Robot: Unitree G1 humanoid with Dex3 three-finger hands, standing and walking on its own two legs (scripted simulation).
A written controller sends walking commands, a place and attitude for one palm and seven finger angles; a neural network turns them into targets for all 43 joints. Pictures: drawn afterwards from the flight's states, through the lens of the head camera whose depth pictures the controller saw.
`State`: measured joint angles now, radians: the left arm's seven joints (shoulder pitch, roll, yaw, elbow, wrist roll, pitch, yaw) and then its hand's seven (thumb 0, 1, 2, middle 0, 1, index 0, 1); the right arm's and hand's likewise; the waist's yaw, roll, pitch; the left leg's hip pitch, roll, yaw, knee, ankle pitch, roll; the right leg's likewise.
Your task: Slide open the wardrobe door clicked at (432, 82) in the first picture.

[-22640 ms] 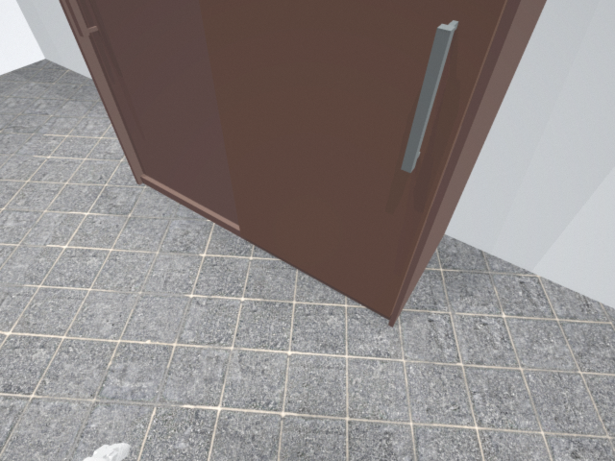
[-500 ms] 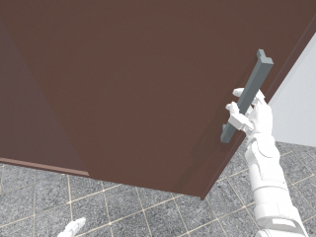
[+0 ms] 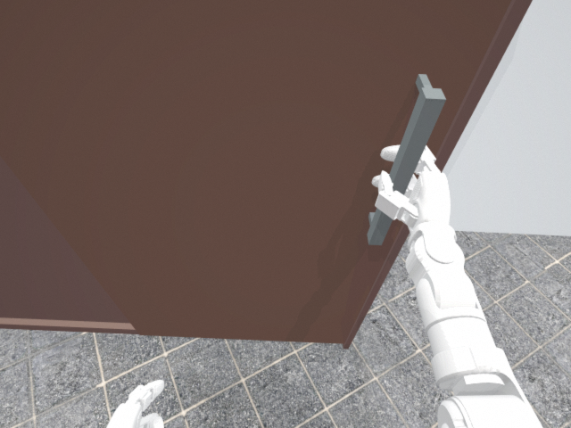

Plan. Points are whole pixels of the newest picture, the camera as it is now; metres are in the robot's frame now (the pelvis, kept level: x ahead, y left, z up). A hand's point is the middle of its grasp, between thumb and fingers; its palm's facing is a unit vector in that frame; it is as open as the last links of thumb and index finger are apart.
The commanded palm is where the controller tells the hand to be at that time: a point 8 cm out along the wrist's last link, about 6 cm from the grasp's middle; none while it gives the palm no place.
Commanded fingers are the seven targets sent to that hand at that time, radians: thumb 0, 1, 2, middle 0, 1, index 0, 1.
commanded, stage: tug the door sideways, standing still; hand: right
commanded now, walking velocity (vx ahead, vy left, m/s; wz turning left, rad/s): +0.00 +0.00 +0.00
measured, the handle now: (394, 172) +0.47 -0.13 +0.12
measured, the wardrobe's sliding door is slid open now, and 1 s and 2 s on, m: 0.00 0.00 0.08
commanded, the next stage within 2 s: step sideways, sliding the door along in 0.48 s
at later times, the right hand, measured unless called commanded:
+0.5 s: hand (382, 196) +0.41 -0.10 +0.12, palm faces +0.06 +1.00 -0.03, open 5.9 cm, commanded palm +0.38 -0.10 +0.13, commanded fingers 0.00 -0.90 -0.90 0.45 1.40 0.45 1.40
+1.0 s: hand (378, 195) +0.41 -0.10 +0.12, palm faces +0.18 +0.98 -0.12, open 6.1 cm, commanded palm +0.39 -0.09 +0.13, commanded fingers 0.00 -0.90 -0.90 0.45 1.40 0.45 1.40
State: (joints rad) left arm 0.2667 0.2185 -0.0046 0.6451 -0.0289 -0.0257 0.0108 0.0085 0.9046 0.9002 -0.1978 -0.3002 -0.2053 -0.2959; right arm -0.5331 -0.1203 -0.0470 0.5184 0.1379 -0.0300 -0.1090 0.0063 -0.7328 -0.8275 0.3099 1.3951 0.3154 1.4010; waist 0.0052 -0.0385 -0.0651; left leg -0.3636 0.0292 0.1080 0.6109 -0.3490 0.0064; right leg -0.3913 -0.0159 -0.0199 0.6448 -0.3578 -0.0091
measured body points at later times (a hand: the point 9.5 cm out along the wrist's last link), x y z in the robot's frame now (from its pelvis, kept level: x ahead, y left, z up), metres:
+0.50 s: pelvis -0.01 +0.00 +0.00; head +0.02 +0.01 +0.45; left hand +0.08 +0.24 -0.13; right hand +0.40 -0.16 +0.13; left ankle -0.03 +0.11 -0.73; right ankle -0.02 -0.11 -0.73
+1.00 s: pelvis -0.01 +0.05 +0.00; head +0.05 +0.06 +0.44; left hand +0.15 +0.27 -0.13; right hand +0.40 -0.15 +0.13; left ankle -0.02 +0.12 -0.73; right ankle -0.03 -0.09 -0.69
